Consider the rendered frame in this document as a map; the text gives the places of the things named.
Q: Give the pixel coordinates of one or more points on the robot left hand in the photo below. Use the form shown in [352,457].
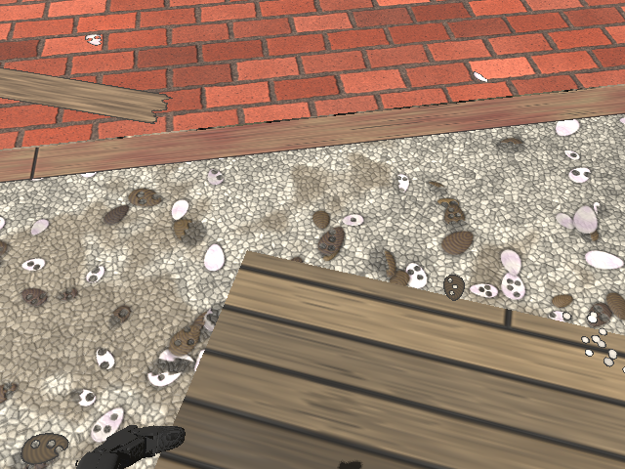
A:
[129,445]

